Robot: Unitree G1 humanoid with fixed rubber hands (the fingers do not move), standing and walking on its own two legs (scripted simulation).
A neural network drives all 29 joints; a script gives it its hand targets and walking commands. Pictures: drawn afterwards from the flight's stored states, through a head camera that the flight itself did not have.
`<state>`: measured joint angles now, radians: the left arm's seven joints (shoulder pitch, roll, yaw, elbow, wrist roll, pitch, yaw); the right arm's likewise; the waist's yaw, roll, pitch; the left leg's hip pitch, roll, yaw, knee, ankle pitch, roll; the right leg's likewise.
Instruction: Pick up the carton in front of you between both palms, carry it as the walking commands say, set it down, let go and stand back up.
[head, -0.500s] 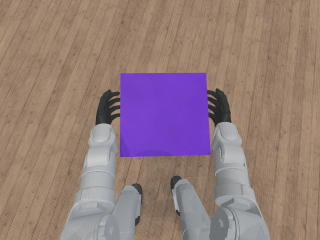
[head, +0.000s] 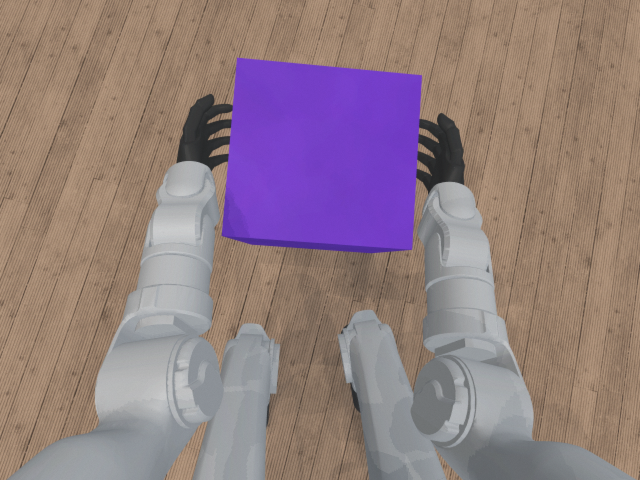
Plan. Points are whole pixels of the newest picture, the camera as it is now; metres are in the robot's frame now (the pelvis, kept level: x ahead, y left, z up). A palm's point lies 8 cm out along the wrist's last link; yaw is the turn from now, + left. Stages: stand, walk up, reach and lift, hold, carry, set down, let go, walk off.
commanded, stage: set down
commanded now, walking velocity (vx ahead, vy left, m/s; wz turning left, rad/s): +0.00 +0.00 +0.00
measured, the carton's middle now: (319, 177) +0.48 -0.04 -0.17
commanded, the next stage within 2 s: none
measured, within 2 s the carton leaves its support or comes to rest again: rests again in 1.12 s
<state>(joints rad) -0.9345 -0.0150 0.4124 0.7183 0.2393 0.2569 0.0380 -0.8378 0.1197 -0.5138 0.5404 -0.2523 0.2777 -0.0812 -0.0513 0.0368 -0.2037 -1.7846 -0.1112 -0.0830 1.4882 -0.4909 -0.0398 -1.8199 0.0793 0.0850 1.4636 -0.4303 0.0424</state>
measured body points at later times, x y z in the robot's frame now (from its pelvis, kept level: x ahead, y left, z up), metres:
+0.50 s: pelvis -0.02 +0.01 -0.12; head +0.31 +0.01 +0.19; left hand +0.53 +0.10 -0.25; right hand +0.47 -0.19 -0.24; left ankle +0.07 +0.12 -0.54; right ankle +0.09 -0.13 -0.54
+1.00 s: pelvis -0.02 +0.01 -0.18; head +0.35 +0.01 +0.09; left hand +0.56 +0.09 -0.35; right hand +0.48 -0.20 -0.34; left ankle +0.07 +0.12 -0.54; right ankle +0.09 -0.12 -0.54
